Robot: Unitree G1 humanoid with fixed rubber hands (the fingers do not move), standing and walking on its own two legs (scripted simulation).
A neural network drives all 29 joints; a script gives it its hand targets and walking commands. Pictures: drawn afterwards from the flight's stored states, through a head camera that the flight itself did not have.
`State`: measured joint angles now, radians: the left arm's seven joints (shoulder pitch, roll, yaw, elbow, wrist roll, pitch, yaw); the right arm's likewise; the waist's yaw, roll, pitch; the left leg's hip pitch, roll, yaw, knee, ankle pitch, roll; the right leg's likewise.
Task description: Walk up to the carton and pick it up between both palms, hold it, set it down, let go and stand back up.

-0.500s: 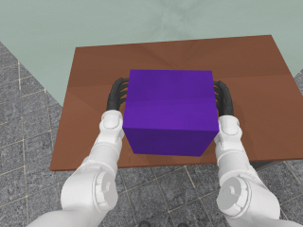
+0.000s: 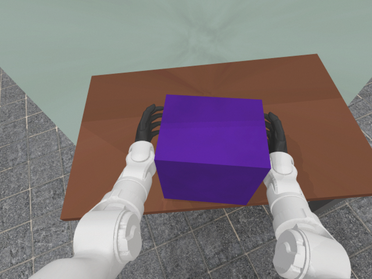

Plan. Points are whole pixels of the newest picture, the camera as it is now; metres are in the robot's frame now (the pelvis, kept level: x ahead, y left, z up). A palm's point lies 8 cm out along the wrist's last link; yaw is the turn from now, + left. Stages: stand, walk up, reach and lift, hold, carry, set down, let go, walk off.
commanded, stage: reach and lift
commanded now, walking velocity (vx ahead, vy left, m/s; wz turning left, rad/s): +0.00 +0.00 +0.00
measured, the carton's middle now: (208, 153) +0.39 -0.05 -0.02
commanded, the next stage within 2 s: none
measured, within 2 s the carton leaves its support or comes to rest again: neither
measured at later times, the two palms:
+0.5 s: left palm (125, 142) +0.39 +0.13 +0.07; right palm (270, 142) +0.37 -0.17 +0.05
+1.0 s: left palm (119, 129) +0.37 +0.12 +0.13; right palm (285, 126) +0.36 -0.18 +0.11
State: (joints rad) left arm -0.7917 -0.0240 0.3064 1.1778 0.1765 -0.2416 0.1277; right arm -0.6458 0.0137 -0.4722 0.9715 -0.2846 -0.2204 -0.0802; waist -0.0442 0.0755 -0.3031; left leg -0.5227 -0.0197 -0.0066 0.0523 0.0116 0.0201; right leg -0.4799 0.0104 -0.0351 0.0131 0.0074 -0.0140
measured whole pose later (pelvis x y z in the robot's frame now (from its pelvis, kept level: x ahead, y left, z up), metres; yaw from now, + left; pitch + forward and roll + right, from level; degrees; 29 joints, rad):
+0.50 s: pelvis -0.02 +0.00 +0.01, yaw +0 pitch +18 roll +0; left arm -0.75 -0.01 0.30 1.07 0.19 -0.11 0.10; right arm -0.66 0.05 -0.47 0.89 -0.29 -0.07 -0.07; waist -0.03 0.05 -0.25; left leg -0.40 -0.02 -0.01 0.10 0.00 0.03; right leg -0.35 0.01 -0.04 0.04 0.00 -0.01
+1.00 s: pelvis -0.02 -0.01 +0.01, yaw +0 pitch +7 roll +0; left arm -0.63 -0.04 0.24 0.59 0.15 0.31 0.10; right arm -0.61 -0.04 -0.15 0.67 0.03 0.22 -0.15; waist -0.02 0.04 -0.17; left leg -0.19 -0.01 -0.01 0.10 -0.04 0.01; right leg -0.15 0.03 -0.02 0.07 -0.05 -0.03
